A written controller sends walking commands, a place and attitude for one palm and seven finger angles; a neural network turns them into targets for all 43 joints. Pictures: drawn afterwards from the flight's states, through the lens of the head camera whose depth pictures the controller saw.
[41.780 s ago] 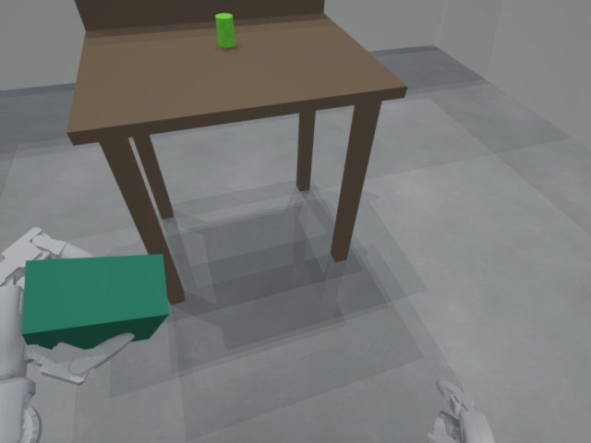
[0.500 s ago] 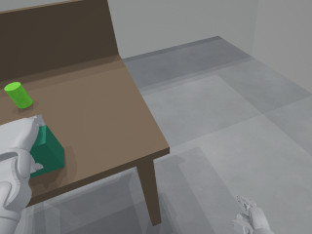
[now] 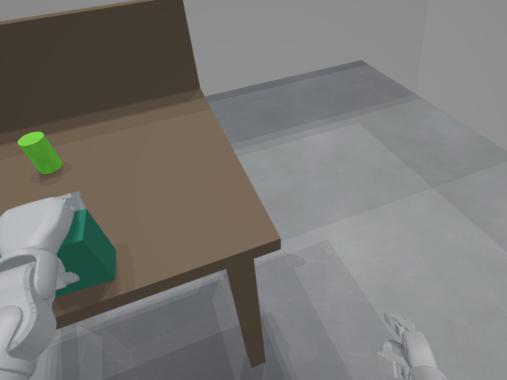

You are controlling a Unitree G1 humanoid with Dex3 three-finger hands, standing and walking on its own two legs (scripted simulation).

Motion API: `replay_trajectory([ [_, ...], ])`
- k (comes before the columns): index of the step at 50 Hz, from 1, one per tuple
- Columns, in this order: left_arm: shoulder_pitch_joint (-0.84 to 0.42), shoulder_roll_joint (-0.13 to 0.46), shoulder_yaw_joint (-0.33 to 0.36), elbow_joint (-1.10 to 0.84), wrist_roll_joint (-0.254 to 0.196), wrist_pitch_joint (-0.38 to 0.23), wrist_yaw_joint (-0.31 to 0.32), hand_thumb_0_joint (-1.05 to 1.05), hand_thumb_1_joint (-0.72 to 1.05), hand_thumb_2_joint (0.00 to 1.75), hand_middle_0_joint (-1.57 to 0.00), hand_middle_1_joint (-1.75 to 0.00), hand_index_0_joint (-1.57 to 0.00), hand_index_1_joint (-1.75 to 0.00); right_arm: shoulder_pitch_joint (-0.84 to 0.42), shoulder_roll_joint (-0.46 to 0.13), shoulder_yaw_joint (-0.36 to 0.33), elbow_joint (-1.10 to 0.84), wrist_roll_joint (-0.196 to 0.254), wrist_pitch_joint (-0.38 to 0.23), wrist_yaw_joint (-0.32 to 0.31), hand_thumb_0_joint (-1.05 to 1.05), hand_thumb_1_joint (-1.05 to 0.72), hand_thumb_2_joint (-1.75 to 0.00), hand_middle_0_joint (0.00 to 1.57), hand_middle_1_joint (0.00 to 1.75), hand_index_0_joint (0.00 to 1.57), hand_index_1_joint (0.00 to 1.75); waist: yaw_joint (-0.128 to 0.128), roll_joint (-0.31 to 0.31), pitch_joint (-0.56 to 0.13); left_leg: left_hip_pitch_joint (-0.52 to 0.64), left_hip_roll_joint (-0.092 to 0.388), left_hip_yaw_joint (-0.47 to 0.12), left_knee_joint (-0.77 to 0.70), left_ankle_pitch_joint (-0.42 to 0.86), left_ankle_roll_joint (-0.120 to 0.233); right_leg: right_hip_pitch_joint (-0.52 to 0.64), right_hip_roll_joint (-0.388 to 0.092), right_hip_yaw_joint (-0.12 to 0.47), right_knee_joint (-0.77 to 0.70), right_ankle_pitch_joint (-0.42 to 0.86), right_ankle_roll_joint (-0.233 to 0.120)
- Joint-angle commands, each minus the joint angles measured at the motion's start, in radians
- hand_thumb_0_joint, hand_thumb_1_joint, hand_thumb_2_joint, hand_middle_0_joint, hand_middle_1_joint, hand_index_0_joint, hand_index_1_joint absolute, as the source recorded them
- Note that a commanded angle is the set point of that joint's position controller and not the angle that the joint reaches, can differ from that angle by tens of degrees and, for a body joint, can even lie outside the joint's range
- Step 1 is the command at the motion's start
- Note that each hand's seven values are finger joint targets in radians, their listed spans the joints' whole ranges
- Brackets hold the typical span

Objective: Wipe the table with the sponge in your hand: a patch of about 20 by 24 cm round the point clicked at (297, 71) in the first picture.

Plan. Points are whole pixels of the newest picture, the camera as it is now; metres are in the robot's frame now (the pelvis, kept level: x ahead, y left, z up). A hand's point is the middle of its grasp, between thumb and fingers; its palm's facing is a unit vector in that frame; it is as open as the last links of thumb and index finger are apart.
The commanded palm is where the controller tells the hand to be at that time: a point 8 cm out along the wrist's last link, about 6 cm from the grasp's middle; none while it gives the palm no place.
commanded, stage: lift the sponge slowly off the table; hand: left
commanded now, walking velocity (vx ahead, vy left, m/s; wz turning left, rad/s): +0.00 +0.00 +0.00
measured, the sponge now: (68, 262) +0.24 +0.34 +0.07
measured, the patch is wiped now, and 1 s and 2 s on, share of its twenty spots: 1.00 1.00 1.00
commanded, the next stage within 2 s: bring the sponge back beside the body in 1.72 s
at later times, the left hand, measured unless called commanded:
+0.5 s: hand (55, 237) +0.24 +0.33 +0.13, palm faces +0.05 -0.02 -1.00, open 10.3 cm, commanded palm +0.21 +0.34 +0.20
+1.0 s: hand (37, 228) +0.24 +0.34 +0.16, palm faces +0.07 +0.00 -1.00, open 10.3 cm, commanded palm +0.21 +0.34 +0.24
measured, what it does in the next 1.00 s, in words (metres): stands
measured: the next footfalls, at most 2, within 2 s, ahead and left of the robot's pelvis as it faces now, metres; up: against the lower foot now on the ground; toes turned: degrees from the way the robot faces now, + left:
none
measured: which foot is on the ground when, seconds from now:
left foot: down 0.00-1.00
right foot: down 0.00-1.00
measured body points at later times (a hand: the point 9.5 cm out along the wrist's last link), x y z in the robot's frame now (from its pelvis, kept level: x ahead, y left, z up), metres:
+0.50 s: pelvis -0.01 -0.01 +0.00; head -0.02 -0.04 +0.45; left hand +0.24 +0.33 +0.19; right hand +0.23 -0.21 -0.08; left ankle +0.00 +0.09 -0.74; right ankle -0.04 -0.12 -0.74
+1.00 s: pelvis -0.02 -0.02 +0.00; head -0.04 -0.05 +0.45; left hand +0.23 +0.33 +0.22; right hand +0.22 -0.22 -0.08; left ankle +0.00 +0.09 -0.74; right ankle -0.04 -0.12 -0.74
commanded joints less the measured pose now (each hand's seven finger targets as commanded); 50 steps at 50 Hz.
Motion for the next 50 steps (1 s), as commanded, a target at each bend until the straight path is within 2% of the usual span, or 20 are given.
replay_trajectory([
  [1,-0.224,0.26,0.142,-0.167,0.008,0.005,0.019,0.0,0.1,1.3,-1.2,-1.6,-1.2,-1.6,-0.194,-0.113,-0.031,-0.166,-0.004,-0.057,-0.01,0.0,-0.9,-0.9,0.2,0.3,0.2,0.3,0.012,-0.029,-0.172,0.066,0.006,-0.013,-0.073,0.315,-0.01,0.065,0.04,-0.013,-0.038,0.281,-0.051],
  [3,-0.206,0.24,0.134,-0.168,0.003,0.003,0.024,0.0,0.1,1.3,-1.2,-1.6,-1.2,-1.6,-0.19,-0.104,-0.029,-0.161,-0.004,-0.061,-0.008,0.0,-0.9,-0.9,0.2,0.3,0.2,0.3,0.014,-0.032,-0.178,0.072,0.002,-0.01,-0.07,0.334,-0.01,0.077,0.039,-0.021,-0.035,0.299,-0.049],
  [4,-0.219,0.269,0.154,-0.167,0.008,0.002,0.026,0.0,0.1,1.3,-1.2,-1.6,-1.2,-1.6,-0.189,-0.11,-0.03,-0.155,-0.005,-0.058,-0.008,0.0,-0.9,-0.9,0.2,0.3,0.2,0.3,0.014,-0.034,-0.176,0.073,0.003,-0.011,-0.071,0.342,-0.012,0.078,0.04,-0.017,-0.038,0.308,-0.051],
  [5,-0.236,0.263,0.143,-0.197,0.011,0.001,0.025,0.0,0.1,1.3,-1.2,-1.6,-1.2,-1.6,-0.198,-0.107,-0.031,-0.161,-0.005,-0.057,-0.009,0.0,-0.9,-0.9,0.2,0.3,0.2,0.3,0.015,-0.012,-0.189,0.081,0.0,-0.009,-0.071,0.35,-0.012,0.082,0.039,-0.017,-0.038,0.313,-0.05],
  [10,-0.263,0.283,0.153,-0.203,0.019,0.012,0.023,0.0,0.1,1.3,-1.2,-1.6,-1.2,-1.6,-0.208,-0.102,-0.025,-0.157,-0.008,-0.054,-0.011,0.0,-0.9,-0.9,0.2,0.3,0.2,0.3,0.015,-0.01,-0.181,0.086,-0.003,-0.007,-0.075,0.349,-0.013,0.09,0.039,-0.014,-0.049,0.314,-0.051],
  [11,-0.302,0.309,0.164,-0.21,0.025,0.018,0.022,0.0,0.1,1.3,-1.2,-1.6,-1.2,-1.6,-0.217,-0.105,-0.02,-0.161,-0.006,-0.053,-0.013,0.0,-0.9,-0.9,0.2,0.3,0.2,0.3,0.012,0.006,-0.187,0.091,-0.001,-0.008,-0.078,0.337,-0.014,0.09,0.043,-0.005,-0.053,0.297,-0.056],
  [15,-0.393,0.317,0.142,-0.142,0.041,0.016,0.015,0.0,0.1,1.3,-1.2,-1.6,-1.2,-1.6,-0.21,-0.106,-0.018,-0.146,-0.006,-0.055,-0.024,0.0,-0.9,-0.9,0.2,0.3,0.2,0.3,0.0,0.002,-0.158,0.082,-0.005,-0.007,-0.091,0.29,-0.013,0.068,0.042,-0.014,-0.071,0.251,-0.053],
  [21,-0.443,0.348,0.154,-0.177,0.041,-0.014,-0.001,0.0,0.1,1.3,-1.2,-1.6,-1.2,-1.6,-0.213,-0.102,-0.018,-0.157,-0.008,-0.066,-0.03,0.0,-0.9,-0.9,0.2,0.3,0.2,0.3,0.008,0.057,-0.235,0.117,-0.01,-0.01,-0.086,0.319,-0.011,0.109,0.043,-0.003,-0.069,0.277,-0.062],
  [23,-0.419,0.323,0.141,-0.151,0.032,-0.02,-0.006,0.0,0.1,1.3,-1.2,-1.6,-1.2,-1.6,-0.205,-0.098,-0.017,-0.15,-0.008,-0.069,-0.028,0.0,-0.9,-0.9,0.2,0.3,0.2,0.3,0.005,0.031,-0.215,0.109,-0.01,-0.008,-0.086,0.32,-0.011,0.104,0.04,-0.012,-0.069,0.288,-0.057],
  [26,-0.404,0.379,0.194,-0.097,0.028,-0.003,-0.013,0.0,0.1,1.3,-1.2,-1.6,-1.2,-1.6,-0.206,-0.109,-0.018,-0.15,-0.006,-0.058,-0.023,0.0,-0.9,-0.9,0.2,0.3,0.2,0.3,0.016,0.002,-0.196,0.08,-0.008,-0.009,-0.09,0.31,-0.016,0.115,0.039,-0.001,-0.071,0.291,-0.059],
  [27,-0.402,0.342,0.162,-0.094,0.026,-0.002,-0.018,0.0,0.1,1.3,-1.2,-1.6,-1.2,-1.6,-0.214,-0.103,-0.013,-0.152,-0.003,-0.058,-0.02,0.0,-0.9,-0.9,0.2,0.3,0.2,0.3,0.011,-0.009,-0.181,0.073,-0.008,-0.002,-0.093,0.293,-0.015,0.106,0.034,-0.008,-0.071,0.276,-0.053],
  [30,-0.399,0.349,0.173,-0.149,0.01,-0.005,-0.021,0.0,0.1,1.3,-1.2,-1.6,-1.2,-1.6,-0.219,-0.105,-0.019,-0.164,-0.004,-0.06,-0.014,0.0,-0.9,-0.9,0.2,0.3,0.2,0.3,0.023,-0.001,-0.215,0.088,-0.011,-0.006,-0.089,0.325,-0.012,0.128,0.033,-0.006,-0.061,0.319,-0.052],
  [31,-0.395,0.379,0.198,-0.153,0.01,0.001,-0.022,0.0,0.1,1.3,-1.2,-1.6,-1.2,-1.6,-0.222,-0.11,-0.021,-0.168,-0.002,-0.058,-0.013,0.0,-0.9,-0.9,0.2,0.3,0.2,0.3,0.024,0.013,-0.223,0.088,-0.008,-0.004,-0.089,0.322,-0.014,0.133,0.034,0.003,-0.061,0.308,-0.057],
  [32,-0.385,0.346,0.174,-0.158,0.005,0.001,-0.024,0.0,0.1,1.3,-1.2,-1.6,-1.2,-1.6,-0.224,-0.102,-0.015,-0.17,-0.001,-0.061,-0.011,0.0,-0.9,-0.9,0.2,0.3,0.2,0.3,0.022,-0.002,-0.209,0.083,-0.009,-0.004,-0.089,0.322,-0.013,0.129,0.032,-0.006,-0.058,0.309,-0.053],
  [33,-0.366,0.353,0.184,-0.149,0.0,0.001,-0.027,0.0,0.1,1.3,-1.2,-1.6,-1.2,-1.6,-0.221,-0.104,-0.019,-0.167,-0.001,-0.06,-0.011,0.0,-0.9,-0.9,0.2,0.3,0.2,0.3,0.022,-0.015,-0.191,0.078,-0.009,-0.004,-0.092,0.309,-0.011,0.124,0.033,-0.005,-0.062,0.302,-0.05],
  [39,-0.458,0.363,0.163,-0.136,0.01,0.007,-0.038,0.0,0.1,1.3,-1.2,-1.6,-1.2,-1.6,-0.229,-0.11,-0.016,-0.162,0.003,-0.065,-0.015,0.0,-0.9,-0.9,0.2,0.3,0.2,0.3,0.011,-0.009,-0.16,0.07,-0.012,-0.005,-0.102,0.248,-0.01,0.092,0.032,-0.003,-0.079,0.237,-0.048],
  [41,-0.479,0.402,0.185,-0.141,0.011,0.011,-0.041,0.0,0.1,1.3,-1.2,-1.6,-1.2,-1.6,-0.236,-0.115,-0.014,-0.165,0.002,-0.064,-0.02,0.0,-0.9,-0.9,0.2,0.3,0.2,0.3,0.014,0.013,-0.171,0.077,-0.013,-0.007,-0.1,0.24,-0.01,0.097,0.034,0.01,-0.082,0.224,-0.053],
  [45,-0.524,0.426,0.191,-0.086,0.018,-0.001,-0.05,0.0,0.1,1.3,-1.2,-1.6,-1.2,-1.6,-0.226,-0.113,-0.015,-0.151,0.002,-0.066,-0.026,0.0,-0.9,-0.9,0.2,0.3,0.2,0.3,0.01,-0.007,-0.166,0.068,-0.016,-0.003,-0.096,0.22,-0.01,0.09,0.029,0.011,-0.089,0.213,-0.047],
  [48,-0.587,0.397,0.15,-0.072,0.015,-0.007,-0.059,0.0,0.1,1.3,-1.2,-1.6,-1.2,-1.6,-0.225,-0.107,-0.01,-0.152,0.006,-0.073,-0.03,0.0,-0.9,-0.9,0.2,0.3,0.2,0.3,-0.004,0.01,-0.16,0.072,-0.015,-0.005,-0.103,0.199,-0.01,0.076,0.029,0.001,-0.095,0.185,-0.046],
  [50,-0.59,0.395,0.147,-0.086,0.014,-0.015,-0.067,0.0,0.1,1.3,-1.2,-1.6,-1.2,-1.6,-0.224,-0.107,-0.013,-0.155,0.004,-0.077,-0.031,0.0,-0.9,-0.9,0.2,0.3,0.2,0.3,0.001,0.016,-0.187,0.085,-0.017,-0.007,-0.1,0.218,-0.009,0.088,0.027,0.004,-0.09,0.214,-0.047],
])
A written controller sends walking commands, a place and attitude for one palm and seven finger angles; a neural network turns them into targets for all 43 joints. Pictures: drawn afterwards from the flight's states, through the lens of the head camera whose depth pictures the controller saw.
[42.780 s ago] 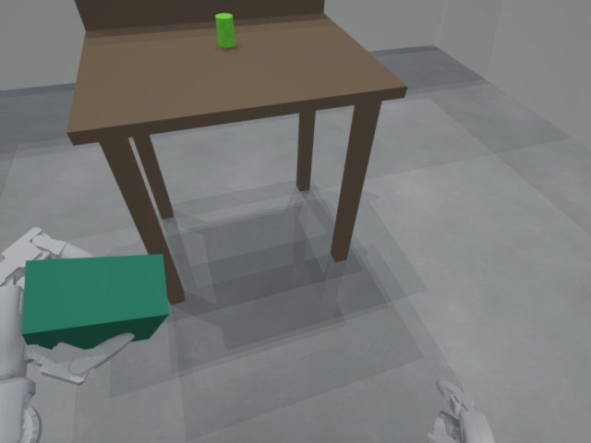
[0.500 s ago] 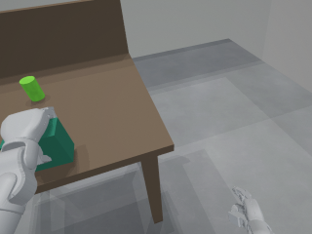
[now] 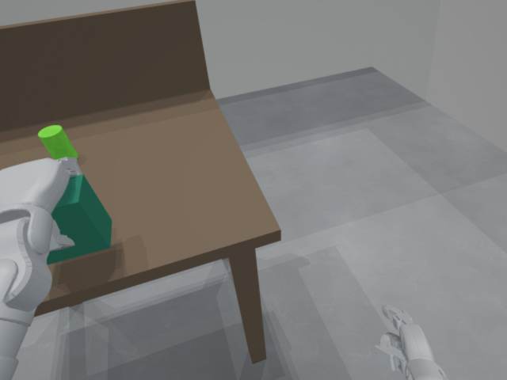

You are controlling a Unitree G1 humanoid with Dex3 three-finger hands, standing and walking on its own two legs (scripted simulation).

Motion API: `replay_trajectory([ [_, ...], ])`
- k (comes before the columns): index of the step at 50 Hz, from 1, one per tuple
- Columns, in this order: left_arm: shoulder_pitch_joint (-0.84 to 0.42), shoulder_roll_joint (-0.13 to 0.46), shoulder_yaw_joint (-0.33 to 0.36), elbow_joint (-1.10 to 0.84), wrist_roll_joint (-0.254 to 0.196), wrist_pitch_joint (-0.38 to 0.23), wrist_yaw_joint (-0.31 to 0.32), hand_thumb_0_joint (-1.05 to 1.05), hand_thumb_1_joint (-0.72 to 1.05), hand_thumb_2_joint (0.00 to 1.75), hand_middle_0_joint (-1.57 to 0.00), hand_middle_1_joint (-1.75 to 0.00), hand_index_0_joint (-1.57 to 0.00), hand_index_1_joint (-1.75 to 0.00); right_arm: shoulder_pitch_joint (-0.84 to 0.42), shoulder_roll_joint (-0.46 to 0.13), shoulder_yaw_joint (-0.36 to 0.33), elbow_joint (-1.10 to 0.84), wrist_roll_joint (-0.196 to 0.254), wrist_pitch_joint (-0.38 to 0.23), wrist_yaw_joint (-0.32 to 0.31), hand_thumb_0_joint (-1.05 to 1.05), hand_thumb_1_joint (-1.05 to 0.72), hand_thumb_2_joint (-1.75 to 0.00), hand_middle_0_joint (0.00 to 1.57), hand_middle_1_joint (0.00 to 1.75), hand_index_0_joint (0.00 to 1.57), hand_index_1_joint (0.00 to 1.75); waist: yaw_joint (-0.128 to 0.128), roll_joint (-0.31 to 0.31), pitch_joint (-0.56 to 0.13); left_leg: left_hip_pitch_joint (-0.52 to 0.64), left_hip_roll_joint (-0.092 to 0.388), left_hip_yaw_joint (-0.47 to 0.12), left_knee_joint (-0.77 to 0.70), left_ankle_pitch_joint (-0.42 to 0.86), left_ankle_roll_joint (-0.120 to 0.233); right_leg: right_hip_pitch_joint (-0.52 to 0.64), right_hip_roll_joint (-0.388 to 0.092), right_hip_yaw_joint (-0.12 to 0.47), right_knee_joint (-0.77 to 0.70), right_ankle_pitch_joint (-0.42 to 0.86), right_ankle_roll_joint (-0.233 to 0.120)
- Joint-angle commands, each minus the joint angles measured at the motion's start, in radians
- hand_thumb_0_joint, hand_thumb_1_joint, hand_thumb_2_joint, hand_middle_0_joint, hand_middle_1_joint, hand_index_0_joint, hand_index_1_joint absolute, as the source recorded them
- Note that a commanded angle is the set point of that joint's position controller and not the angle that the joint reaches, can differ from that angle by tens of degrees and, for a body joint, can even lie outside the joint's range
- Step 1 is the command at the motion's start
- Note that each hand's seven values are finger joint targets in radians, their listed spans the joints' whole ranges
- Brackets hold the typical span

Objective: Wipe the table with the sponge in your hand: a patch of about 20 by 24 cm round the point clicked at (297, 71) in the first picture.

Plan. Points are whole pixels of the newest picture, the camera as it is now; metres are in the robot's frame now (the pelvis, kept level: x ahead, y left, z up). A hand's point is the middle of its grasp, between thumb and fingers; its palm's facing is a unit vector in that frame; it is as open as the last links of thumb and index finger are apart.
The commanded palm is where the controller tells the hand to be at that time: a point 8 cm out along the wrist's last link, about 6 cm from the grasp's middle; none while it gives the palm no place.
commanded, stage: lift the sponge slowly off the table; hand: left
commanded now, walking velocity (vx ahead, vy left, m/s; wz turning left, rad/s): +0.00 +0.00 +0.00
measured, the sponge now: (63, 229) +0.27 +0.36 +0.12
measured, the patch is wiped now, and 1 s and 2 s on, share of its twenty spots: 1.00 1.00 1.00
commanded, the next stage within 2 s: bring the sponge back beside the body in 0.72 s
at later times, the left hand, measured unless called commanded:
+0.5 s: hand (51, 186) +0.28 +0.34 +0.20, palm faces +0.13 +0.00 -0.99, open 10.3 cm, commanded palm +0.24 +0.34 +0.27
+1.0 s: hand (55, 187) +0.28 +0.33 +0.20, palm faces +0.11 -0.02 -0.99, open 10.3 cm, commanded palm +0.23 +0.34 +0.28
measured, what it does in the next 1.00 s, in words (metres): stands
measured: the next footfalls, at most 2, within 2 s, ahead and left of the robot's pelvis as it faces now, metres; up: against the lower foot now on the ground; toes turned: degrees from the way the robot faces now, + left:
none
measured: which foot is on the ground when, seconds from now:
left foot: down 0.00-1.00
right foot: down 0.00-1.00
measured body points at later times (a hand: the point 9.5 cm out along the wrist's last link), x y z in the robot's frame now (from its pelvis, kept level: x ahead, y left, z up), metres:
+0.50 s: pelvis +0.00 +0.01 +0.00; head -0.02 -0.03 +0.45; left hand +0.27 +0.34 +0.25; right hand +0.24 -0.19 -0.09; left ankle +0.03 +0.11 -0.74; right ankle -0.02 -0.10 -0.74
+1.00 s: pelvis +0.00 +0.01 +0.00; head -0.01 -0.03 +0.45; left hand +0.27 +0.33 +0.25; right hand +0.25 -0.20 -0.09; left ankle +0.03 +0.11 -0.74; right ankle -0.02 -0.10 -0.74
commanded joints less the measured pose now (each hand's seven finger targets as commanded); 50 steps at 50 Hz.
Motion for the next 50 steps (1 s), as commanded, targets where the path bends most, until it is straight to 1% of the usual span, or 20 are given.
replay_trajectory([
  [1,-0.379,0.342,0.187,-0.191,0.033,-0.009,0.035,0.0,0.1,1.3,-1.2,-1.6,-1.2,-1.6,-0.2,-0.108,-0.036,-0.173,-0.002,-0.062,-0.012,0.0,-0.9,-0.9,0.2,0.3,0.2,0.3,-0.008,0.031,-0.229,0.051,-0.029,0.021,-0.062,0.165,0.015,0.056,0.012,0.039,-0.063,0.167,-0.028],
  [4,-0.402,0.322,0.161,-0.179,0.04,-0.01,0.023,0.0,0.1,1.3,-1.2,-1.6,-1.2,-1.6,-0.194,-0.105,-0.033,-0.169,-0.002,-0.059,-0.01,0.0,-0.9,-0.9,0.2,0.3,0.2,0.3,-0.014,0.01,-0.226,0.047,-0.028,0.02,-0.065,0.18,0.014,0.053,0.011,0.027,-0.059,0.187,-0.026],
  [6,-0.396,0.336,0.178,-0.196,0.035,-0.003,0.02,0.0,0.1,1.3,-1.2,-1.6,-1.2,-1.6,-0.205,-0.107,-0.034,-0.182,-0.002,-0.059,-0.008,0.0,-0.9,-0.9,0.2,0.3,0.2,0.3,-0.003,0.027,-0.24,0.05,-0.027,0.017,-0.062,0.186,0.014,0.063,0.01,0.037,-0.055,0.19,-0.031],
  [10,-0.386,0.336,0.181,-0.191,0.035,0.006,0.012,0.0,0.1,1.3,-1.2,-1.6,-1.2,-1.6,-0.203,-0.104,-0.032,-0.18,-0.003,-0.051,0.001,0.0,-0.9,-0.9,0.2,0.3,0.2,0.3,0.002,-0.012,-0.232,0.036,-0.025,0.016,-0.066,0.203,0.011,0.068,0.009,0.028,-0.045,0.213,-0.026],
  [11,-0.386,0.35,0.194,-0.208,0.033,0.012,0.012,0.0,0.1,1.3,-1.2,-1.6,-1.2,-1.6,-0.21,-0.107,-0.033,-0.187,-0.002,-0.048,0.001,0.0,-0.9,-0.9,0.2,0.3,0.2,0.3,0.007,0.012,-0.248,0.042,-0.022,0.015,-0.068,0.2,0.01,0.074,0.011,0.035,-0.046,0.2,-0.032],
  [15,-0.38,0.315,0.169,-0.243,0.024,0.026,0.01,0.0,0.1,1.3,-1.2,-1.6,-1.2,-1.6,-0.219,-0.097,-0.03,-0.193,0.0,-0.047,0.009,0.0,-0.9,-0.9,0.2,0.3,0.2,0.3,0.01,-0.013,-0.233,0.039,-0.021,0.011,-0.07,0.216,0.009,0.069,0.01,0.024,-0.038,0.213,-0.028],
  [16,-0.384,0.327,0.18,-0.248,0.023,0.036,0.011,0.0,0.1,1.3,-1.2,-1.6,-1.2,-1.6,-0.222,-0.102,-0.031,-0.193,0.002,-0.044,0.01,0.0,-0.9,-0.9,0.2,0.3,0.2,0.3,0.009,0.022,-0.243,0.048,-0.017,0.013,-0.074,0.214,0.008,0.069,0.013,0.031,-0.042,0.201,-0.034],
  [18,-0.379,0.34,0.188,-0.205,0.023,0.052,0.009,0.0,0.1,1.3,-1.2,-1.6,-1.2,-1.6,-0.218,-0.102,-0.028,-0.184,0.001,-0.044,0.012,0.0,-0.9,-0.9,0.2,0.3,0.2,0.3,0.011,-0.025,-0.209,0.025,-0.017,0.013,-0.076,0.196,0.008,0.059,0.01,0.029,-0.043,0.19,-0.029],
  [20,-0.412,0.352,0.185,-0.228,0.032,0.061,0.004,0.0,0.1,1.3,-1.2,-1.6,-1.2,-1.6,-0.228,-0.104,-0.027,-0.189,0.001,-0.039,0.014,0.0,-0.9,-0.9,0.2,0.3,0.2,0.3,0.015,-0.017,-0.227,0.026,-0.019,0.011,-0.078,0.194,0.007,0.064,0.009,0.033,-0.042,0.189,-0.028],
  [21,-0.43,0.351,0.179,-0.249,0.03,0.069,0.003,0.0,0.1,1.3,-1.2,-1.6,-1.2,-1.6,-0.234,-0.106,-0.027,-0.194,0.003,-0.036,0.013,0.0,-0.9,-0.9,0.2,0.3,0.2,0.3,0.012,0.008,-0.237,0.033,-0.019,0.011,-0.079,0.189,0.006,0.066,0.012,0.037,-0.043,0.174,-0.033],
  [25,-0.484,0.322,0.131,-0.213,0.037,0.084,-0.018,0.0,0.1,1.3,-1.2,-1.6,-1.2,-1.6,-0.233,-0.102,-0.023,-0.187,0.007,-0.039,0.007,0.0,-0.9,-0.9,0.2,0.3,0.2,0.3,-0.003,-0.011,-0.212,0.034,-0.018,0.011,-0.082,0.177,0.009,0.039,0.011,0.026,-0.051,0.167,-0.027],
  [26,-0.504,0.316,0.121,-0.23,0.036,0.09,-0.023,0.0,0.1,1.3,-1.2,-1.6,-1.2,-1.6,-0.235,-0.102,-0.023,-0.19,0.009,-0.039,0.006,0.0,-0.9,-0.9,0.2,0.3,0.2,0.3,-0.006,0.033,-0.23,0.047,-0.014,0.009,-0.088,0.166,0.006,0.039,0.013,0.028,-0.054,0.148,-0.032],
  [29,-0.517,0.348,0.136,-0.205,0.046,0.087,-0.037,0.0,0.1,1.3,-1.2,-1.6,-1.2,-1.6,-0.225,-0.103,-0.022,-0.185,0.005,-0.043,0.002,0.0,-0.9,-0.9,0.2,0.3,0.2,0.3,-0.001,-0.008,-0.249,0.044,-0.018,0.007,-0.079,0.18,0.01,0.049,0.01,0.026,-0.048,0.17,-0.028],
  [32,-0.548,0.342,0.127,-0.234,0.053,0.079,-0.049,0.0,0.1,1.3,-1.2,-1.6,-1.2,-1.6,-0.229,-0.095,-0.017,-0.195,0.007,-0.048,0.002,0.0,-0.9,-0.9,0.2,0.3,0.2,0.3,0.001,0.007,-0.275,0.053,-0.016,0.003,-0.076,0.187,0.009,0.055,0.009,0.024,-0.04,0.162,-0.032],
  [35,-0.47,0.35,0.149,-0.209,0.043,0.078,-0.059,0.0,0.1,1.3,-1.2,-1.6,-1.2,-1.6,-0.219,-0.099,-0.021,-0.192,0.003,-0.037,0.006,0.0,-0.9,-0.9,0.2,0.3,0.2,0.3,0.007,-0.02,-0.262,0.042,-0.015,0.01,-0.07,0.212,0.009,0.06,0.007,0.027,-0.035,0.208,-0.028],
  [39,-0.448,0.336,0.142,-0.208,0.035,0.084,-0.065,0.0,0.1,1.3,-1.2,-1.6,-1.2,-1.6,-0.223,-0.097,-0.018,-0.201,0.004,-0.027,0.013,0.0,-0.9,-0.9,0.2,0.3,0.2,0.3,0.009,-0.021,-0.242,0.023,-0.013,0.012,-0.069,0.207,0.006,0.054,0.007,0.022,-0.031,0.2,-0.026],
  [41,-0.458,0.35,0.158,-0.248,0.03,0.084,-0.062,0.0,0.1,1.3,-1.2,-1.6,-1.2,-1.6,-0.23,-0.101,-0.018,-0.21,0.004,-0.028,0.015,0.0,-0.9,-0.9,0.2,0.3,0.2,0.3,0.014,0.012,-0.268,0.039,-0.013,0.009,-0.065,0.218,0.008,0.059,0.011,0.027,-0.029,0.206,-0.032],
  [43,-0.424,0.364,0.18,-0.248,0.028,0.082,-0.058,0.0,0.1,1.3,-1.2,-1.6,-1.2,-1.6,-0.223,-0.097,-0.02,-0.207,0.002,-0.031,0.016,0.0,-0.9,-0.9,0.2,0.3,0.2,0.3,0.015,-0.015,-0.274,0.034,-0.015,0.013,-0.052,0.239,0.01,0.07,0.006,0.032,-0.018,0.234,-0.029],
  [46,-0.368,0.367,0.201,-0.317,0.012,0.083,-0.053,0.0,0.1,1.3,-1.2,-1.6,-1.2,-1.6,-0.235,-0.098,-0.024,-0.22,0.003,-0.026,0.018,0.0,-0.9,-0.9,0.2,0.3,0.2,0.3,0.021,0.015,-0.286,0.043,-0.016,0.013,-0.042,0.255,0.011,0.079,0.007,0.044,-0.014,0.253,-0.032],
  [50,-0.338,0.355,0.198,-0.363,0.003,0.085,-0.04,0.0,0.1,1.3,-1.2,-1.6,-1.2,-1.6,-0.243,-0.094,-0.021,-0.224,0.003,-0.03,0.018,0.0,-0.9,-0.9,0.2,0.3,0.2,0.3,0.02,0.002,-0.258,0.037,-0.017,0.011,-0.041,0.252,0.01,0.066,0.006,0.039,-0.009,0.256,-0.027],
])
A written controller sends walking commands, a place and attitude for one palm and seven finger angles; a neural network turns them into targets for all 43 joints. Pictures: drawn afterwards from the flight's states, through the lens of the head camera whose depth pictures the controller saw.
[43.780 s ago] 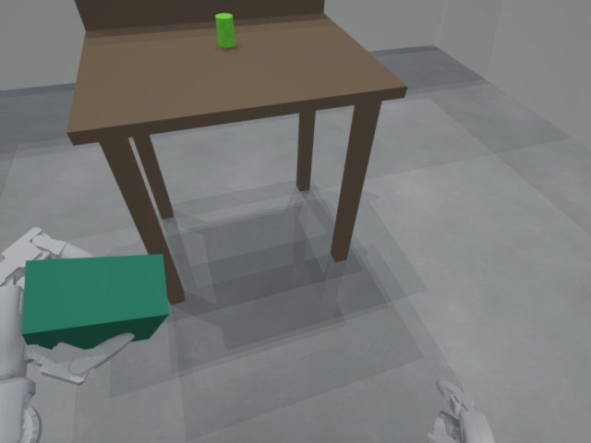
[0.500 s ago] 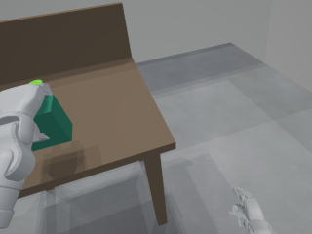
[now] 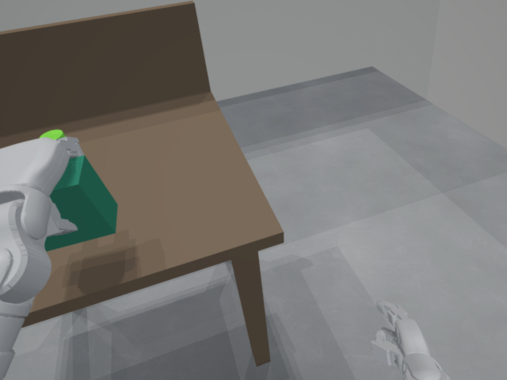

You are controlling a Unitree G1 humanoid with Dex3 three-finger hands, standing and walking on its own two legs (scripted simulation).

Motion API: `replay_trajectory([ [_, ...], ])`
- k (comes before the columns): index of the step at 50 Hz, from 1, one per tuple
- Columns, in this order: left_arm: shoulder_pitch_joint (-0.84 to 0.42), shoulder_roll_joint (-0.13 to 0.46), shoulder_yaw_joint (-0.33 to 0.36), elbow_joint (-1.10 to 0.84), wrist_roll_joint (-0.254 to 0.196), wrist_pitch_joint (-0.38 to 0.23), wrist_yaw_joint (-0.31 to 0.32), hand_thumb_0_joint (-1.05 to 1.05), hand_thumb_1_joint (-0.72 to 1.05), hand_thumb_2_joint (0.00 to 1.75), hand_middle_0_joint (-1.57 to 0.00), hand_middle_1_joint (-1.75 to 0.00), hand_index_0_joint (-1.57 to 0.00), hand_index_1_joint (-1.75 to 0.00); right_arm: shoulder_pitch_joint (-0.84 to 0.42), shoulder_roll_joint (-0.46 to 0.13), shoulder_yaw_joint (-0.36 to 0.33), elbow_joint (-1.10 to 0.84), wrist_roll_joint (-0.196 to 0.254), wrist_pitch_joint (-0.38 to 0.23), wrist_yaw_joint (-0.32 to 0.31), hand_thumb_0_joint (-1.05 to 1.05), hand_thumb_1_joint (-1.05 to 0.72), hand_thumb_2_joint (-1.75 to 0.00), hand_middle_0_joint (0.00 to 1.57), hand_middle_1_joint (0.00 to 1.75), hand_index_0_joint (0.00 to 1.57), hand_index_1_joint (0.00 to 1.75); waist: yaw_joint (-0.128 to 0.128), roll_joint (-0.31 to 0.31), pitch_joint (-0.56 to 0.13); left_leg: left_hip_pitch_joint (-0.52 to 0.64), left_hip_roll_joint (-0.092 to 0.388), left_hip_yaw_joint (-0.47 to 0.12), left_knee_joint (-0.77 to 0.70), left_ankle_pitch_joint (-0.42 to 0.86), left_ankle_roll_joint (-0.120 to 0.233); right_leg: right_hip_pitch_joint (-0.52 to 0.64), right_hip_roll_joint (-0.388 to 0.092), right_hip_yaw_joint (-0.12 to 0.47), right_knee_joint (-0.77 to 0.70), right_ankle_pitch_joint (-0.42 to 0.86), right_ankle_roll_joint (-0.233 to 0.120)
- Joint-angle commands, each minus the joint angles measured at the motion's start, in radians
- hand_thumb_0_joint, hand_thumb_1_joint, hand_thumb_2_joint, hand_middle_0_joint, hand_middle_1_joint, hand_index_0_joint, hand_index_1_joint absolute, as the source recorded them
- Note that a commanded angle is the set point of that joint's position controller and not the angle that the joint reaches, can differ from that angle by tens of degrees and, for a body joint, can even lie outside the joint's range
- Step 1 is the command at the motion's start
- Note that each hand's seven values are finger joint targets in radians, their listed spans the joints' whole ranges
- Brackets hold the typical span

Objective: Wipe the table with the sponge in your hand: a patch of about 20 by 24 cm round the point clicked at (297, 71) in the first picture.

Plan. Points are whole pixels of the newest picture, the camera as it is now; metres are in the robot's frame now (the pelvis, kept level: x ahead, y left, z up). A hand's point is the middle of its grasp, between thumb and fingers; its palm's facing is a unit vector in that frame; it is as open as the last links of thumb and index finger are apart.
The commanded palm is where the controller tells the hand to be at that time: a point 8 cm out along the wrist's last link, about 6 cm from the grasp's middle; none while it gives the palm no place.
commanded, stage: bring the sponge back beside the body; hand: left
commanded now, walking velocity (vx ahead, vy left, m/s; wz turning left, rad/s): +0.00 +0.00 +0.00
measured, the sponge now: (67, 213) +0.27 +0.34 +0.15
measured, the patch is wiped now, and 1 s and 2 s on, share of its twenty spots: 1.00 1.00 1.00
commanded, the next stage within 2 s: step back with the hand held close in 1.40 s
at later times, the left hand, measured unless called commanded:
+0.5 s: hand (47, 217) +0.23 +0.31 +0.20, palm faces +0.20 -0.07 -0.98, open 10.3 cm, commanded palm +0.18 +0.31 +0.28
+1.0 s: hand (49, 247) +0.18 +0.27 +0.20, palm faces +0.30 -0.15 -0.94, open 10.3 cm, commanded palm +0.13 +0.28 +0.27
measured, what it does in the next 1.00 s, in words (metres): stands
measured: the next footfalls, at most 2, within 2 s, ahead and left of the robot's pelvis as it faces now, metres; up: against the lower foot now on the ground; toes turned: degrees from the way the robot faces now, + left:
none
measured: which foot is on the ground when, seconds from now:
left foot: down 0.00-1.00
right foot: down 0.00-1.00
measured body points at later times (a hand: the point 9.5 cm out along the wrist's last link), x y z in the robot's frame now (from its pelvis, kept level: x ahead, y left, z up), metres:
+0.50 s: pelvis -0.01 +0.00 +0.00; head -0.04 -0.04 +0.45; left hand +0.21 +0.31 +0.25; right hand +0.27 -0.18 -0.06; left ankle +0.02 +0.10 -0.74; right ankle -0.02 -0.11 -0.74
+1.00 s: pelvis -0.03 -0.01 +0.00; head -0.07 -0.05 +0.44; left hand +0.16 +0.28 +0.25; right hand +0.24 -0.18 -0.06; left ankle +0.02 +0.10 -0.74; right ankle -0.02 -0.11 -0.74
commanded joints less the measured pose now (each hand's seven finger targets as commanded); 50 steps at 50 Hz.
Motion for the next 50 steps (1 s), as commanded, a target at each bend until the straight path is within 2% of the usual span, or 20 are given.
replay_trajectory([
  [1,-0.299,0.339,0.22,-0.222,0.029,0.009,0.065,0.0,0.1,1.3,-1.2,-1.6,-1.2,-1.6,-0.238,-0.097,-0.036,-0.184,-0.002,-0.062,-0.007,0.0,-0.9,-0.9,0.2,0.3,0.2,0.3,0.014,0.012,-0.242,0.058,-0.008,-0.009,-0.05,0.252,-0.001,0.092,0.019,0.029,-0.033,0.247,-0.042],
  [5,-0.303,0.315,0.193,-0.22,0.031,0.02,0.076,0.0,0.1,1.3,-1.2,-1.6,-1.2,-1.6,-0.246,-0.095,-0.032,-0.177,0.0,-0.065,-0.01,0.0,-0.9,-0.9,0.2,0.3,0.2,0.3,0.007,-0.018,-0.202,0.048,-0.007,-0.012,-0.059,0.219,-0.003,0.067,0.016,0.022,-0.04,0.214,-0.036],
  [6,-0.296,0.309,0.193,-0.248,0.025,0.027,0.079,0.0,0.1,1.3,-1.2,-1.6,-1.2,-1.6,-0.256,-0.095,-0.032,-0.182,0.001,-0.066,-0.011,0.0,-0.9,-0.9,0.2,0.3,0.2,0.3,0.012,0.014,-0.222,0.061,-0.007,-0.014,-0.057,0.221,-0.002,0.074,0.021,0.03,-0.041,0.209,-0.043],
  [9,-0.258,0.298,0.192,-0.275,0.023,0.031,0.084,0.0,0.1,1.3,-1.2,-1.6,-1.2,-1.6,-0.258,-0.086,-0.031,-0.18,-0.001,-0.069,-0.011,0.0,-0.9,-0.9,0.2,0.3,0.2,0.3,0.014,-0.008,-0.223,0.063,-0.008,-0.013,-0.053,0.24,-0.003,0.081,0.017,0.025,-0.034,0.231,-0.038],
  [11,-0.252,0.278,0.183,-0.318,0.018,0.04,0.085,0.0,0.1,1.3,-1.2,-1.6,-1.2,-1.6,-0.272,-0.084,-0.029,-0.189,0.001,-0.071,-0.012,0.0,-0.9,-0.9,0.2,0.3,0.2,0.3,0.016,0.018,-0.246,0.079,-0.006,-0.016,-0.051,0.25,-0.003,0.087,0.023,0.034,-0.033,0.238,-0.045],
  [19,-0.116,0.272,0.214,-0.342,-0.002,0.06,0.095,0.0,0.1,1.3,-1.2,-1.6,-1.2,-1.6,-0.279,-0.077,-0.022,-0.186,-0.005,-0.057,-0.006,0.0,-0.9,-0.9,0.2,0.3,0.2,0.3,0.027,-0.048,-0.197,0.055,0.001,-0.008,-0.051,0.239,-0.008,0.076,0.016,0.035,-0.035,0.236,-0.034],
  [21,-0.123,0.276,0.221,-0.382,-0.004,0.069,0.099,0.0,0.1,1.3,-1.2,-1.6,-1.2,-1.6,-0.292,-0.079,-0.022,-0.191,-0.002,-0.055,-0.004,0.0,-0.9,-0.9,0.2,0.3,0.2,0.3,0.025,-0.011,-0.204,0.065,0.001,-0.009,-0.051,0.225,-0.011,0.07,0.025,0.057,-0.041,0.216,-0.041],
  [23,-0.121,0.238,0.185,-0.375,-0.005,0.072,0.104,0.0,0.1,1.3,-1.2,-1.6,-1.2,-1.6,-0.288,-0.068,-0.017,-0.188,-0.002,-0.058,-0.005,0.0,-0.9,-0.9,0.2,0.3,0.2,0.3,0.017,-0.017,-0.172,0.063,0.004,-0.006,-0.061,0.212,-0.01,0.054,0.02,0.032,-0.044,0.188,-0.035],
  [25,-0.12,0.243,0.188,-0.408,-0.006,0.071,0.108,0.0,0.1,1.3,-1.2,-1.6,-1.2,-1.6,-0.296,-0.073,-0.02,-0.192,-0.004,-0.06,-0.008,0.0,-0.9,-0.9,0.2,0.3,0.2,0.3,0.021,-0.003,-0.174,0.068,0.002,-0.01,-0.063,0.208,-0.008,0.054,0.02,0.038,-0.046,0.192,-0.035],
  [26,-0.141,0.238,0.184,-0.451,-0.005,0.075,0.112,0.0,0.1,1.3,-1.2,-1.6,-1.2,-1.6,-0.313,-0.072,-0.018,-0.202,0.001,-0.065,-0.01,0.0,-0.9,-0.9,0.2,0.3,0.2,0.3,0.019,0.033,-0.186,0.077,0.002,-0.013,-0.065,0.193,-0.01,0.053,0.03,0.051,-0.05,0.168,-0.043],
  [28,-0.122,0.208,0.161,-0.44,-0.005,0.074,0.119,0.0,0.1,1.3,-1.2,-1.6,-1.2,-1.6,-0.304,-0.059,-0.014,-0.195,-0.003,-0.072,-0.011,0.0,-0.9,-0.9,0.2,0.3,0.2,0.3,0.017,0.014,-0.171,0.075,0.003,-0.011,-0.07,0.183,-0.01,0.051,0.022,0.035,-0.051,0.146,-0.038],
  [30,-0.115,0.226,0.175,-0.453,0.0,0.073,0.123,0.0,0.1,1.3,-1.2,-1.6,-1.2,-1.6,-0.306,-0.068,-0.018,-0.195,-0.007,-0.068,-0.015,0.0,-0.9,-0.9,0.2,0.3,0.2,0.3,0.022,0.011,-0.156,0.071,0.004,-0.014,-0.078,0.155,-0.011,0.039,0.023,0.04,-0.06,0.12,-0.036],
  [32,-0.112,0.221,0.18,-0.488,0.002,0.076,0.132,0.0,0.1,1.3,-1.2,-1.6,-1.2,-1.6,-0.316,-0.056,-0.01,-0.207,-0.006,-0.078,-0.014,0.0,-0.9,-0.9,0.2,0.3,0.2,0.3,0.035,-0.005,-0.188,0.073,0.002,-0.011,-0.066,0.157,-0.012,0.057,0.02,0.049,-0.053,0.106,-0.04],
  [33,-0.076,0.208,0.182,-0.454,0.0,0.076,0.136,0.0,0.1,1.3,-1.2,-1.6,-1.2,-1.6,-0.305,-0.056,-0.014,-0.19,-0.008,-0.073,-0.014,0.0,-0.9,-0.9,0.2,0.3,0.2,0.3,0.026,-0.008,-0.16,0.071,0.004,-0.012,-0.073,0.162,-0.012,0.049,0.024,0.051,-0.059,0.114,-0.041],
  [36,-0.062,0.22,0.206,-0.52,-0.011,0.081,0.144,0.0,0.1,1.3,-1.2,-1.6,-1.2,-1.6,-0.333,-0.058,-0.014,-0.209,-0.005,-0.07,-0.011,0.0,-0.9,-0.9,0.2,0.3,0.2,0.3,0.038,0.029,-0.172,0.069,0.005,-0.018,-0.076,0.137,-0.016,0.053,0.031,0.073,-0.063,0.095,-0.047],
  [37,-0.052,0.206,0.196,-0.528,-0.01,0.079,0.148,0.0,0.1,1.3,-1.2,-1.6,-1.2,-1.6,-0.323,-0.051,-0.011,-0.208,-0.008,-0.075,-0.009,0.0,-0.9,-0.9,0.2,0.3,0.2,0.3,0.043,-0.011,-0.182,0.067,0.002,-0.009,-0.064,0.154,-0.015,0.061,0.02,0.063,-0.052,0.106,-0.042],
  [40,0.009,0.19,0.197,-0.531,-0.03,0.08,0.151,0.0,0.1,1.3,-1.2,-1.6,-1.2,-1.6,-0.319,-0.056,-0.018,-0.207,-0.009,-0.063,-0.008,0.0,-0.9,-0.9,0.2,0.3,0.2,0.3,0.038,-0.016,-0.135,0.063,0.007,-0.008,-0.079,0.123,-0.016,0.037,0.023,0.061,-0.066,0.084,-0.035],
  [41,0.011,0.179,0.197,-0.547,-0.035,0.087,0.155,0.0,0.1,1.3,-1.2,-1.6,-1.2,-1.6,-0.338,-0.052,-0.013,-0.217,-0.002,-0.068,-0.006,0.0,-0.9,-0.9,0.2,0.3,0.2,0.3,0.036,0.02,-0.13,0.061,0.009,-0.013,-0.081,0.099,-0.017,0.028,0.032,0.079,-0.075,0.056,-0.043],
  [42,0.011,0.166,0.185,-0.548,-0.033,0.085,0.159,0.0,0.1,1.3,-1.2,-1.6,-1.2,-1.6,-0.327,-0.049,-0.009,-0.215,-0.006,-0.075,-0.005,0.0,-0.9,-0.9,0.2,0.3,0.2,0.3,0.039,-0.023,-0.139,0.053,0.007,-0.004,-0.07,0.11,-0.017,0.036,0.021,0.068,-0.064,0.059,-0.038],
  [50,0.092,0.149,0.195,-0.641,-0.052,0.082,0.185,0.0,0.1,1.3,-1.2,-1.6,-1.2,-1.6,-0.329,-0.049,-0.02,-0.218,-0.012,-0.075,-0.006,0.0,-0.9,-0.9,0.2,0.3,0.2,0.3,0.039,-0.011,-0.107,0.063,0.006,-0.006,-0.079,0.08,-0.015,0.02,0.025,0.079,-0.077,0.031,-0.035],
])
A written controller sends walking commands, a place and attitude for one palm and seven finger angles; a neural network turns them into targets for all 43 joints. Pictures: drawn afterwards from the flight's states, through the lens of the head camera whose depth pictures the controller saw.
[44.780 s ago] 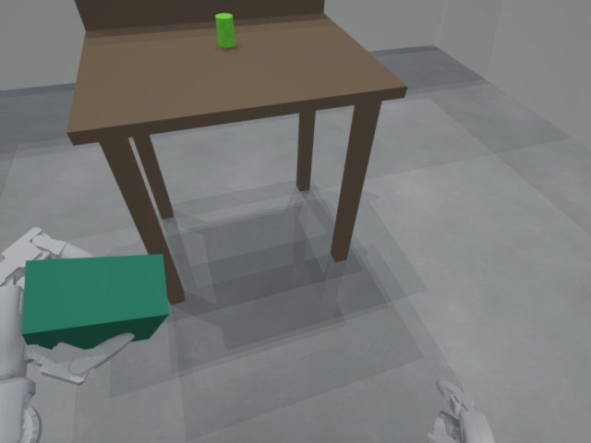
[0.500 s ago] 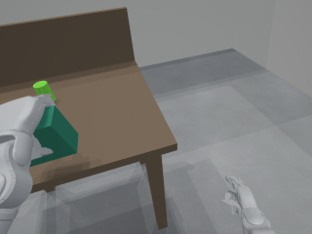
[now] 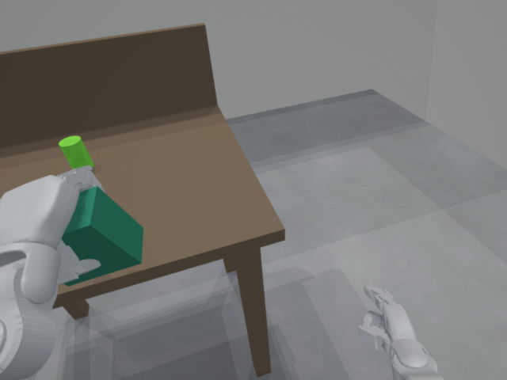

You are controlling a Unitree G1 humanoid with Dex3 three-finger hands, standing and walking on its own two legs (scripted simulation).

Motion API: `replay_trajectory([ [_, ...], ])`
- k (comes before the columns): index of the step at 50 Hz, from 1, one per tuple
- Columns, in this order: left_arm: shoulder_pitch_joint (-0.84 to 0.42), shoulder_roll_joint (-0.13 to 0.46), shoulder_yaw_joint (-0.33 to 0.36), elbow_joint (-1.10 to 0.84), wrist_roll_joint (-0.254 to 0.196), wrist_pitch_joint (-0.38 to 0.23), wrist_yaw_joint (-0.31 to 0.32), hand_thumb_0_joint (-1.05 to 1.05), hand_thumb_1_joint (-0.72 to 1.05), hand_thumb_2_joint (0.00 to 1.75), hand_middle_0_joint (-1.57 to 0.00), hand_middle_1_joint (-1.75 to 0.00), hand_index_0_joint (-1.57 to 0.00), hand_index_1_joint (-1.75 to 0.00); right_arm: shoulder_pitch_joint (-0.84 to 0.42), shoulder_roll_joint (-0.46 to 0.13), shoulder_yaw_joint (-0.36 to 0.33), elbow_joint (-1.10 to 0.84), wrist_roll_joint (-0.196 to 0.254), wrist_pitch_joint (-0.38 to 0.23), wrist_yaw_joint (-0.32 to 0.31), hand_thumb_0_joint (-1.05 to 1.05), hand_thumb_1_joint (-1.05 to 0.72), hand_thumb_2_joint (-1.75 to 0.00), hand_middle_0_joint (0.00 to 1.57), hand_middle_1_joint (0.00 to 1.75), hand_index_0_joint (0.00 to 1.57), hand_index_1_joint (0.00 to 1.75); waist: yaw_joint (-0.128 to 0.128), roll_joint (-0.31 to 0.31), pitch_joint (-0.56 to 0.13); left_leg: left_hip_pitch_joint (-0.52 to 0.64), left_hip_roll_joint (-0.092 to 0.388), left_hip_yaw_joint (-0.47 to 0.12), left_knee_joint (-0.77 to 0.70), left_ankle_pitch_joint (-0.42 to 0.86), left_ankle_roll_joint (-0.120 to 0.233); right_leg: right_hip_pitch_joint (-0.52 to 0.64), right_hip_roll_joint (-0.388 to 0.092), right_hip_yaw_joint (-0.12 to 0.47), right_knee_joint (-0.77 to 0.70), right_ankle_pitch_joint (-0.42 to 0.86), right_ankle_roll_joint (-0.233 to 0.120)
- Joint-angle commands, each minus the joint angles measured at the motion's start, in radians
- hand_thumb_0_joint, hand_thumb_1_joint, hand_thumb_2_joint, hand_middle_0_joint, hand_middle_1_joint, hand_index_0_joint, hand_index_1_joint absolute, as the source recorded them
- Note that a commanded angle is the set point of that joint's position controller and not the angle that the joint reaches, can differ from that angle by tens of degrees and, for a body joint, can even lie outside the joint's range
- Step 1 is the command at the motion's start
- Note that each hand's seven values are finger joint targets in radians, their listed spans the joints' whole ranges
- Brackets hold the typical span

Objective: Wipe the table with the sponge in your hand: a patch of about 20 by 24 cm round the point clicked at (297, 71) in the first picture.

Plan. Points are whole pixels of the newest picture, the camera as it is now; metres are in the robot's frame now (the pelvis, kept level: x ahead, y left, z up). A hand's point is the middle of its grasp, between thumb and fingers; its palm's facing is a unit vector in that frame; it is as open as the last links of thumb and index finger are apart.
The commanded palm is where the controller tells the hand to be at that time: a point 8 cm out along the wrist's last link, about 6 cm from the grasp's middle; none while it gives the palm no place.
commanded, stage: bring the sponge back beside the body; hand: left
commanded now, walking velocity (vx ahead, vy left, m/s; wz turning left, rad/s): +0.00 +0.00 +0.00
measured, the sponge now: (90, 245) +0.21 +0.29 +0.16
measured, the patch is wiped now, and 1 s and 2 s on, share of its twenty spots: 1.00 1.00 1.00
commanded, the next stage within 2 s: step back with the hand held close in 0.40 s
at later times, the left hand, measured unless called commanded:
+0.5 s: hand (80, 230) +0.20 +0.27 +0.20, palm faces +0.34 -0.16 -0.93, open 10.3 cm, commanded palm +0.16 +0.27 +0.26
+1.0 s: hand (125, 196) +0.23 +0.21 +0.24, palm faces +0.38 -0.79 -0.47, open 10.3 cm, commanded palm +0.16 +0.27 +0.26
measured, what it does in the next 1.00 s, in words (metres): stands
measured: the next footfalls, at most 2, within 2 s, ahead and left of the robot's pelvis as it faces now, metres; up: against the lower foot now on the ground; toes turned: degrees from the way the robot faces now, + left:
left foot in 1.20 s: +0.00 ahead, +0.16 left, +0.00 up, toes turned -1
right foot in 1.76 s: -0.27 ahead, -0.06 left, +0.00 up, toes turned +1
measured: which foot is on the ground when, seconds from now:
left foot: down 0.00-1.00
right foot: down 0.00-1.00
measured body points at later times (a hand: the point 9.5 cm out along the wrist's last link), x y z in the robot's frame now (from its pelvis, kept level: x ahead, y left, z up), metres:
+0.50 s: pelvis +0.00 -0.01 +0.00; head -0.05 -0.05 +0.44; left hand +0.18 +0.28 +0.25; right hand +0.27 -0.18 -0.05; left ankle +0.04 +0.11 -0.74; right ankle +0.01 -0.11 -0.74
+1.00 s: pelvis -0.01 +0.00 -0.01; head +0.00 -0.02 +0.44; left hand +0.20 +0.25 +0.27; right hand +0.11 -0.25 -0.12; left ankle +0.01 +0.10 -0.73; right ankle -0.01 -0.10 -0.74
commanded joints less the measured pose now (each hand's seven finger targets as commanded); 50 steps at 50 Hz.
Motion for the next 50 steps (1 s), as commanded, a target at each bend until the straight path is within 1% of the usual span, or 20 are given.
replay_trajectory([
  [1,-0.239,0.248,0.189,-0.248,0.04,-0.012,0.065,0.0,0.1,1.3,-1.2,-1.6,-1.2,-1.6,-0.301,-0.078,-0.035,-0.205,0.0,-0.07,-0.008,0.0,-0.9,-0.9,0.2,0.3,0.2,0.3,0.002,0.008,-0.11,0.018,-0.013,-0.029,-0.088,0.043,-0.005,-0.02,0.015,0.076,-0.109,-0.013,-0.033],
  [4,-0.24,0.241,0.182,-0.18,0.044,-0.017,0.08,0.0,0.1,1.3,-1.2,-1.6,-1.2,-1.6,-0.271,-0.083,-0.037,-0.187,-0.006,-0.068,-0.011,0.0,-0.9,-0.9,0.2,0.3,0.2,0.3,-0.004,-0.042,-0.076,0.008,-0.012,-0.027,-0.096,0.019,-0.006,-0.032,0.011,0.064,-0.119,-0.051,-0.026],
  [11,-0.284,0.227,0.166,-0.171,0.043,-0.012,0.088,0.0,0.1,1.3,-1.2,-1.6,-1.2,-1.6,-0.297,-0.077,-0.034,-0.193,0.003,-0.074,-0.015,0.0,-0.9,-0.9,0.2,0.3,0.2,0.3,-0.004,0.004,-0.084,0.014,-0.015,-0.027,-0.102,-0.02,-0.007,-0.034,0.014,0.085,-0.132,-0.075,-0.031],
  [18,-0.215,0.205,0.159,-0.152,0.039,-0.006,0.086,0.0,0.1,1.3,-1.2,-1.6,-1.2,-1.6,-0.275,-0.075,-0.035,-0.183,-0.008,-0.084,-0.012,0.0,-0.9,-0.9,0.2,0.3,0.2,0.3,-0.004,-0.056,-0.083,0.011,-0.019,-0.015,-0.08,0.032,-0.003,-0.026,0.004,0.088,-0.128,-0.039,-0.024],
  [21,-0.252,0.247,0.19,-0.212,0.041,-0.002,0.09,0.0,0.1,1.3,-1.2,-1.6,-1.2,-1.6,-0.295,-0.082,-0.037,-0.194,-0.003,-0.078,-0.012,0.0,-0.9,-0.9,0.2,0.3,0.2,0.3,0.0,-0.004,-0.103,0.017,-0.017,-0.021,-0.082,0.03,-0.006,-0.021,0.011,0.099,-0.123,-0.031,-0.032],
  [25,-0.251,0.243,0.183,-0.181,0.042,-0.006,0.094,0.0,0.1,1.3,-1.2,-1.6,-1.2,-1.6,-0.275,-0.087,-0.042,-0.185,-0.009,-0.072,-0.012,0.0,-0.9,-0.9,0.2,0.3,0.2,0.3,0.001,-0.032,-0.096,0.018,-0.02,-0.018,-0.08,0.048,-0.004,-0.018,0.006,0.092,-0.119,-0.011,-0.026],
  [26,-0.232,0.069,0.029,-0.009,0.057,0.02,0.09,0.0,0.1,1.3,-1.2,-1.6,-1.2,-1.6,-0.268,-0.082,-0.031,-0.178,0.001,-0.08,-0.013,0.0,-0.9,-0.9,0.2,0.3,0.2,0.3,-0.04,-0.038,-0.022,-0.005,-0.017,-0.009,-0.087,0.003,-0.008,-0.07,0.01,0.076,-0.137,-0.052,-0.027],
  [27,-0.355,0.016,0.336,-0.198,-0.723,-0.233,0.147,0.0,0.1,1.3,-1.2,-1.6,-1.2,-1.6,-0.093,-0.103,-0.083,-0.356,0.002,-0.089,0.001,0.0,-0.9,-0.9,0.2,0.3,0.2,0.3,-0.142,-0.272,0.101,-0.02,-0.002,-0.047,0.075,-0.227,0.026,-0.386,-0.049,0.213,-0.278,-0.162,-0.009],
  [28,-0.18,0.069,0.336,-0.024,-0.723,-0.321,0.177,0.0,0.1,1.3,-1.2,-1.6,-1.2,-1.6,-0.027,-0.092,-0.055,-0.258,-0.023,-0.089,0.004,0.0,-0.9,-0.9,0.2,0.3,0.2,0.3,-0.145,-0.383,0.023,0.018,-0.02,-0.038,0.174,-0.216,0.027,-0.417,-0.107,0.223,-0.285,-0.24,-0.036],
  [29,-0.132,0.007,0.283,-0.019,-0.722,-0.354,0.183,0.0,0.1,1.3,-1.2,-1.6,-1.2,-1.6,-0.058,-0.077,-0.063,-0.248,-0.027,-0.076,0.014,0.0,-0.9,-0.9,0.2,0.3,0.2,0.3,-0.148,-0.371,0.043,0.019,-0.025,-0.031,0.207,-0.179,0.022,-0.45,-0.127,0.215,-0.28,-0.254,-0.054],
  [30,-0.13,0.019,0.341,-0.145,-0.749,-0.407,0.196,0.0,0.1,1.3,-1.2,-1.6,-1.2,-1.6,0.005,-0.079,-0.071,-0.248,-0.019,-0.061,0.007,0.0,-0.9,-0.9,0.2,0.3,0.2,0.3,-0.152,-0.372,-0.018,0.013,-0.006,-0.043,0.234,-0.139,0.019,-0.419,-0.179,0.204,-0.255,-0.165,-0.059],
  [31,-0.158,0.07,0.388,-0.281,-0.758,-0.46,0.213,0.0,0.1,1.3,-1.2,-1.6,-1.2,-1.6,0.011,-0.082,-0.068,-0.243,-0.022,-0.063,0.002,0.0,-0.9,-0.9,0.2,0.3,0.2,0.3,-0.16,-0.254,-0.064,0.037,0.005,-0.039,0.216,-0.094,0.017,-0.396,-0.204,0.219,-0.213,-0.055,-0.07],
  [32,-0.113,0.034,0.374,-0.337,-0.766,-0.5,0.222,0.0,0.1,1.3,-1.2,-1.6,-1.2,-1.6,0.028,-0.08,-0.067,-0.246,-0.026,-0.062,-0.004,0.0,-0.9,-0.9,0.2,0.3,0.2,0.3,-0.165,-0.143,-0.136,0.053,0.036,-0.038,0.112,0.019,0.014,-0.287,-0.194,0.137,-0.103,0.108,-0.058],
  [34,-0.023,0.059,0.447,-0.476,-0.78,-0.557,0.249,0.0,0.1,1.3,-1.2,-1.6,-1.2,-1.6,0.022,-0.116,-0.089,-0.273,-0.031,-0.064,-0.009,0.0,-0.9,-0.9,0.2,0.3,0.2,0.3,-0.13,0.134,-0.215,0.011,0.146,-0.161,-0.024,0.358,0.022,-0.148,-0.094,0.038,0.11,0.311,-0.003],
  [36,0.1,0.114,0.537,-0.526,-0.78,-0.59,0.272,0.0,0.1,1.3,-1.2,-1.6,-1.2,-1.6,0.045,-0.1,-0.101,-0.277,-0.032,-0.069,0.001,0.0,-0.9,-0.9,0.2,0.3,0.2,0.3,-0.122,0.236,-0.265,0.074,0.206,-0.192,-0.005,0.767,0.033,-0.185,-0.048,0.004,0.227,0.07,0.026],
  [38,0.138,0.046,0.508,-0.545,-0.778,-0.626,0.265,0.0,0.1,1.3,-1.2,-1.6,-1.2,-1.6,0.071,-0.074,-0.1,-0.251,-0.056,-0.072,0.026,0.0,-0.9,-0.9,0.2,0.3,0.2,0.3,-0.145,0.206,-0.244,0.091,0.23,-0.217,-0.028,0.92,0.021,-0.256,-0.017,-0.014,0.305,-0.16,0.038],
  [41,0.146,0.035,0.544,-0.457,-0.783,-0.664,0.266,0.0,0.1,1.3,-1.2,-1.6,-1.2,-1.6,0.099,-0.08,-0.122,-0.213,-0.051,-0.086,0.038,0.0,-0.9,-0.9,0.2,0.3,0.2,0.3,-0.158,0.081,-0.232,0.086,0.239,-0.195,0.002,0.89,0.033,-0.237,-0.006,-0.016,0.206,-0.124,0.039],
  [45,0.217,-0.005,0.54,-0.28,-0.788,-0.699,0.249,0.0,0.1,1.3,-1.2,-1.6,-1.2,-1.6,0.107,-0.1,-0.145,-0.2,-0.038,-0.089,0.035,0.0,-0.9,-0.9,0.2,0.3,0.2,0.3,-0.17,-0.005,-0.228,-0.045,0.217,-0.156,0.056,0.667,0.012,-0.074,-0.053,0.019,0.027,0.163,0.021],
  [48,0.24,-0.001,0.539,-0.211,-0.797,-0.716,0.251,0.0,0.1,1.3,-1.2,-1.6,-1.2,-1.6,0.116,-0.099,-0.151,-0.205,-0.021,-0.077,0.028,0.0,-0.9,-0.9,0.2,0.3,0.2,0.3,-0.186,-0.186,-0.258,-0.17,0.135,-0.08,0.21,0.394,-0.021,-0.029,-0.23,0.165,0.038,0.658,-0.051],
  [50,0.255,0.014,0.546,-0.256,-0.805,-0.738,0.25,0.0,0.1,1.3,-1.2,-1.6,-1.2,-1.6,0.112,-0.082,-0.156,-0.223,-0.01,-0.088,0.019,0.0,-0.9,-0.9,0.2,0.3,0.2,0.3,-0.174,-0.301,-0.264,-0.278,0.048,-0.027,0.418,-0.16,-0.035,-0.012,-0.343,0.233,0.006,0.87,-0.108],
])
